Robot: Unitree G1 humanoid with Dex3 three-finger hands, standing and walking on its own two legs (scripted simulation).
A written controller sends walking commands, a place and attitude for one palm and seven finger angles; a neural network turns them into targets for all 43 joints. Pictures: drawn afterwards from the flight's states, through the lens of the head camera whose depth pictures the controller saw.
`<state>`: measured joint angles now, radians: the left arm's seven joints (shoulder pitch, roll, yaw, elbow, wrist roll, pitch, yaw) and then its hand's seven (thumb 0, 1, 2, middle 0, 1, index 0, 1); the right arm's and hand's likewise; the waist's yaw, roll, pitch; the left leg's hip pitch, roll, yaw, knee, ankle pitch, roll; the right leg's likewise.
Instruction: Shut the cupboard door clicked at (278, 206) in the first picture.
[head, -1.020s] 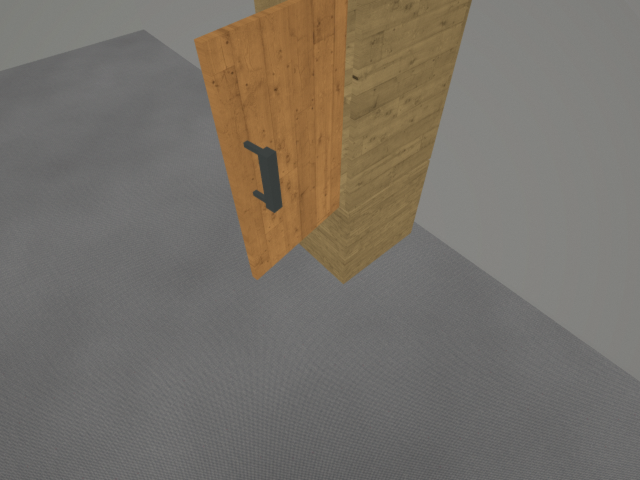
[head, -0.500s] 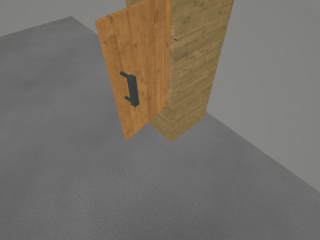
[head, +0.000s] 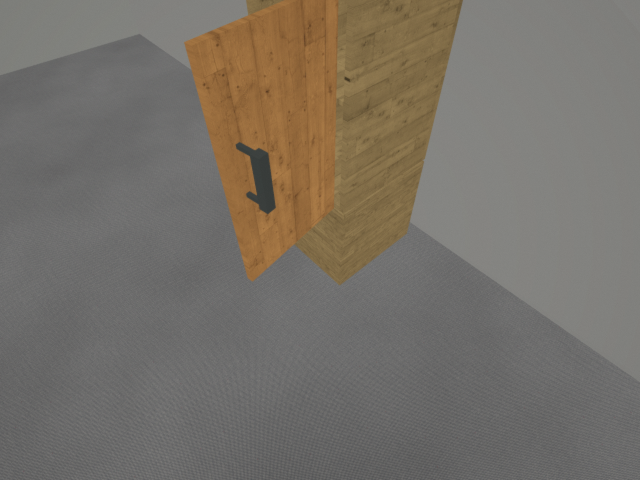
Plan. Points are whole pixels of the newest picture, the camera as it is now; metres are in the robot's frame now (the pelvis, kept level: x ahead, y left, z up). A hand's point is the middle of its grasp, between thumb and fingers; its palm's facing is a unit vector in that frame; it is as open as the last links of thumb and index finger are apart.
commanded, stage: walk around to get in front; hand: left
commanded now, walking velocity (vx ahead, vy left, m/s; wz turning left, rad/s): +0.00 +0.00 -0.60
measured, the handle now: (255, 178) +0.64 +0.16 -0.02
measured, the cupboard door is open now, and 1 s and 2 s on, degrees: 99 99 99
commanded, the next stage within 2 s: none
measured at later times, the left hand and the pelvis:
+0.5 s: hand out of the picture +0.04 +0.18 -0.17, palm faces -0.17 -0.94 -0.30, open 7.4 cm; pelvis -0.04 -0.02 -0.01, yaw -14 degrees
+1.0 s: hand out of the picture +0.14 +0.16 -0.17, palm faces -0.43 -0.87 -0.25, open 7.4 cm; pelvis -0.05 +0.01 -0.01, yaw -30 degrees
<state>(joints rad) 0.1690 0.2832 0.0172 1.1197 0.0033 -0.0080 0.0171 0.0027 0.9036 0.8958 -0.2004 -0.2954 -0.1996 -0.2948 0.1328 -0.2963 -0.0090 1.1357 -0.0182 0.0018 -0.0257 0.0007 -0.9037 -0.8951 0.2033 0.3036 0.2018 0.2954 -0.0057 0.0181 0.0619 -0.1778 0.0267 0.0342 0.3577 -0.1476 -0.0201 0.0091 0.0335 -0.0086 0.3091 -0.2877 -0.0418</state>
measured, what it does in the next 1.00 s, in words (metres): steps on the spot, turning right: left foot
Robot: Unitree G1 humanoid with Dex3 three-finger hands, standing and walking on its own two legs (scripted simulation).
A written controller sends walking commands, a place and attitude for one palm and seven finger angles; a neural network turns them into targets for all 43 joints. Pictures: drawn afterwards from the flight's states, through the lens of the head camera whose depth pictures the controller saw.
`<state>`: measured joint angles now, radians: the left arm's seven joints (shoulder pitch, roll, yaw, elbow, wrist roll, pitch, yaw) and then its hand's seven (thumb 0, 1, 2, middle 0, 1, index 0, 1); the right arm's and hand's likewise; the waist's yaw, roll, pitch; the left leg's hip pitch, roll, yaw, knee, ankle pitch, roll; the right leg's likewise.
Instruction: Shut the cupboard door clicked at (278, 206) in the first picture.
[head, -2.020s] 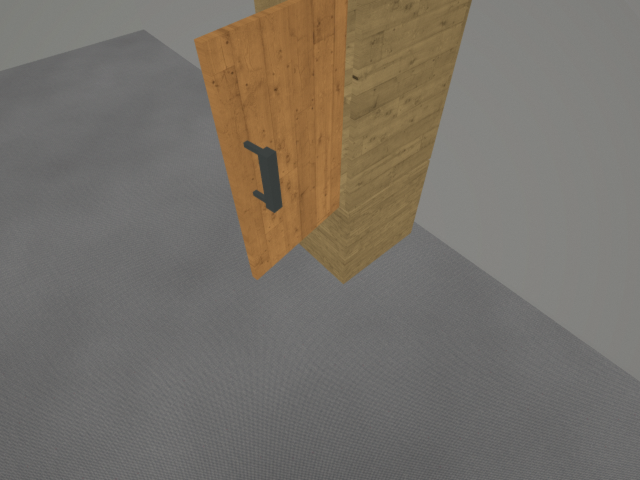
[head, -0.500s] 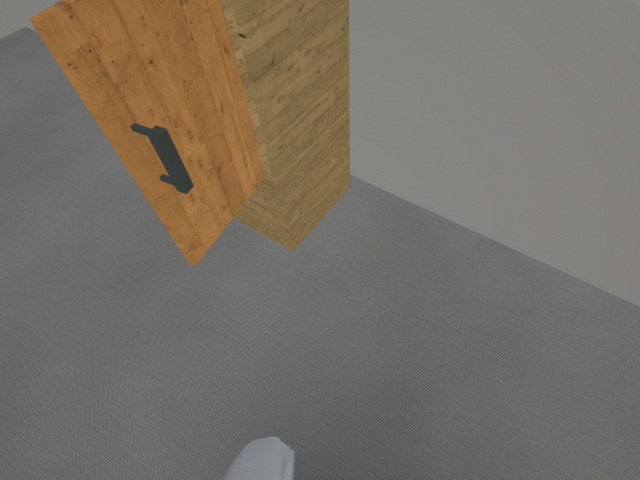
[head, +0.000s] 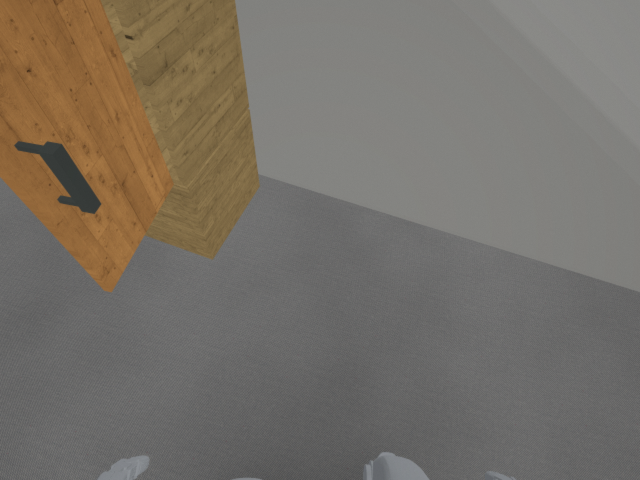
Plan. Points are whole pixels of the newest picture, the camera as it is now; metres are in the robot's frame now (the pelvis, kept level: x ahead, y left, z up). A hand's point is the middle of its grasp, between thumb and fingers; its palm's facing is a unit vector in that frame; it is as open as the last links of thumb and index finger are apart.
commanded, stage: walk around to get in front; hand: left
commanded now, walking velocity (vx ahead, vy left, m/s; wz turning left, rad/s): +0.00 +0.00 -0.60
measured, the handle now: (59, 178) +0.51 +0.48 -0.01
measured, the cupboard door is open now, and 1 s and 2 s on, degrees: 99 99 99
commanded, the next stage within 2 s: none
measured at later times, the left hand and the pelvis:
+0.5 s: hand (230, 450) +0.16 +0.14 -0.17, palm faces -0.31 -0.93 -0.19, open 7.4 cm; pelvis +0.00 -0.01 +0.00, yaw -19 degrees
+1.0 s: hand (279, 449) +0.17 +0.08 -0.17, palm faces -0.57 -0.79 -0.23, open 7.4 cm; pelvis -0.01 -0.04 -0.01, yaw -38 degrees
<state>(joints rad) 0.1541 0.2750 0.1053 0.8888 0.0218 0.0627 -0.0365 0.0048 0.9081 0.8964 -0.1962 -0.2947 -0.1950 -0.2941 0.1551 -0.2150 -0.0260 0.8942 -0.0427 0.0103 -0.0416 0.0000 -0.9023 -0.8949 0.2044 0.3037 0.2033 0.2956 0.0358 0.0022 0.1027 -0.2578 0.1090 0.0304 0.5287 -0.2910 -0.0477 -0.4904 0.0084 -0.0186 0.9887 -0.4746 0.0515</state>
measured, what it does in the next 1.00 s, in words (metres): steps on the spot, turning right: right foot, then left foot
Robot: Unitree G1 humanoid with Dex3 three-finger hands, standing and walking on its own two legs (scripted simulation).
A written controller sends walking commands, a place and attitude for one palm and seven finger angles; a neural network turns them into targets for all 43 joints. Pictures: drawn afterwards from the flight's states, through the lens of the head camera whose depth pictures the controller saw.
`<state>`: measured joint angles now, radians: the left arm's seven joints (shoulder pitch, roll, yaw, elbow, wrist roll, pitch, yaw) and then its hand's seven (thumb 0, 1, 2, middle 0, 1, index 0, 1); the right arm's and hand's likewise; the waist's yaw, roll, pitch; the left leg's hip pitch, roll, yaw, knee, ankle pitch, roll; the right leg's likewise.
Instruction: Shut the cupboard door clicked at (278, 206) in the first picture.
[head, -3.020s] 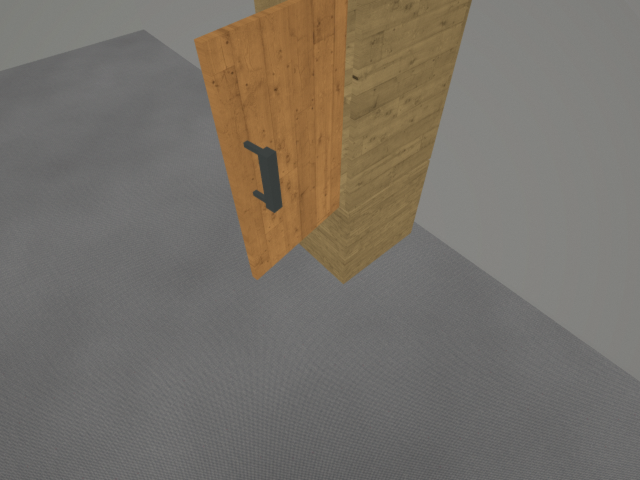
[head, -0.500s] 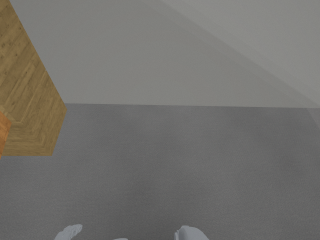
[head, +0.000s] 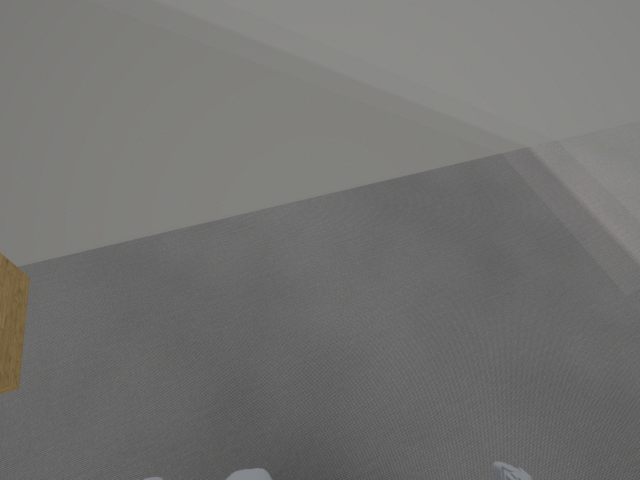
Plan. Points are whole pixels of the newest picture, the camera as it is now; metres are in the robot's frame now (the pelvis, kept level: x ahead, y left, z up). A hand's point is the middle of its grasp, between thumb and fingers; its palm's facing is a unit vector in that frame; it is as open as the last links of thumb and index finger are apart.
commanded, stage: walk around to get in front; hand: left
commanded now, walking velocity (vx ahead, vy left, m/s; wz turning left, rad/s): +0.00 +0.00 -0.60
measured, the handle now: out of the picture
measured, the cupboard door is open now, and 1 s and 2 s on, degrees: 99 99 99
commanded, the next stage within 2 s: walk to a spot facing it in 1.78 s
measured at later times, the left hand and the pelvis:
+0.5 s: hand (232, 457) +0.16 +0.13 -0.15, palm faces -0.28 -0.92 -0.28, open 7.4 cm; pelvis +0.00 -0.04 +0.00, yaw -17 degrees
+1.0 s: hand (326, 350) +0.32 +0.01 -0.16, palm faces -0.61 -0.78 -0.15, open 7.4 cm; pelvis +0.11 -0.08 +0.01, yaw -36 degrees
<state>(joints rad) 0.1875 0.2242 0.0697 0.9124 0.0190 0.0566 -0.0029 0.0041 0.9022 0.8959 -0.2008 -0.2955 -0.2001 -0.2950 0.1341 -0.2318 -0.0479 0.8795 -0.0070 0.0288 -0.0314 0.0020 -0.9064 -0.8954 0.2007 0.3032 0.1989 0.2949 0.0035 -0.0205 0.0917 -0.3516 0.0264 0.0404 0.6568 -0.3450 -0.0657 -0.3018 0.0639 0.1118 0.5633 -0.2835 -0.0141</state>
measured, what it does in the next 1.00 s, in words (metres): walks ahead, turning right: left foot, then right foot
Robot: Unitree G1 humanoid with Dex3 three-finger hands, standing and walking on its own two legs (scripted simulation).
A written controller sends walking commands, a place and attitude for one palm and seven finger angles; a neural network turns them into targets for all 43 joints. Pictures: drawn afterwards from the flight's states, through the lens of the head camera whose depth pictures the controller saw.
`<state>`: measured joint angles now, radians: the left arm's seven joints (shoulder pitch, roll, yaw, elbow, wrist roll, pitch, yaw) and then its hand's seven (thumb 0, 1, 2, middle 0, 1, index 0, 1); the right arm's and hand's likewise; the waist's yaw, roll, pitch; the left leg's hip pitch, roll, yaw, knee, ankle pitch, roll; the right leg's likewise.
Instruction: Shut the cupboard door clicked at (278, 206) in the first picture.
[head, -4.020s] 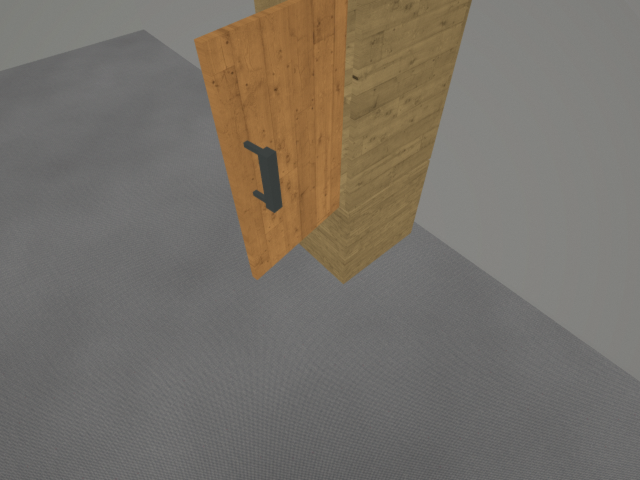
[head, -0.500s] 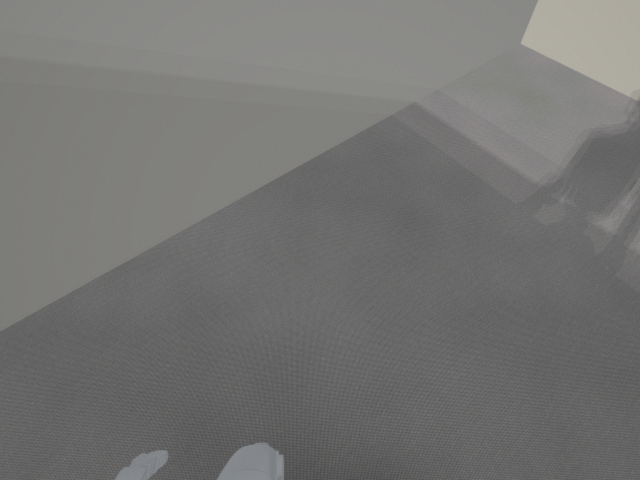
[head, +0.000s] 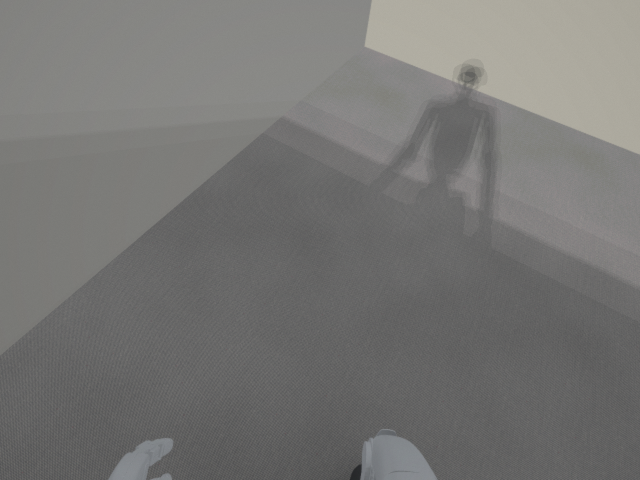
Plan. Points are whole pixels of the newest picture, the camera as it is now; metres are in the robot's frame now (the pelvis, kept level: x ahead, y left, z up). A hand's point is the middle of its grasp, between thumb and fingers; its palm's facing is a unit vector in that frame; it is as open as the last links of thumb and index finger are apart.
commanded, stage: walk around to get in front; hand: left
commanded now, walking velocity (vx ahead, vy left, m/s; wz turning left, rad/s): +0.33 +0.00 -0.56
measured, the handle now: out of the picture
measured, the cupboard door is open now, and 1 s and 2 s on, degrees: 99 99 99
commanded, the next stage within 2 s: walk to a spot facing it in 0.78 s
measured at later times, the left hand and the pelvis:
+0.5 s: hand (234, 387) +0.26 +0.14 -0.17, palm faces -0.12 -0.97 -0.20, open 7.3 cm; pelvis +0.20 -0.05 +0.00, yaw -11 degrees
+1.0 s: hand (308, 220) +0.60 +0.03 -0.16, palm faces -0.44 -0.87 -0.21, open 7.4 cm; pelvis +0.40 -0.09 -0.01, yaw -24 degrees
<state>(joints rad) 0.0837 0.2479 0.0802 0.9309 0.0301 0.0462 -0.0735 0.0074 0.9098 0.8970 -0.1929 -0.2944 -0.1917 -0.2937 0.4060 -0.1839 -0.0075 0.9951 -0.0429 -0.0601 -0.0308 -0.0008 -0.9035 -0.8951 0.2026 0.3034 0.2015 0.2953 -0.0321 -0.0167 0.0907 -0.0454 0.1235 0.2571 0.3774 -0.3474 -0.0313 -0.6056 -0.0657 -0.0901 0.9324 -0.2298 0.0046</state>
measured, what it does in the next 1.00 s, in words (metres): walks ahead, turning right: right foot, then left foot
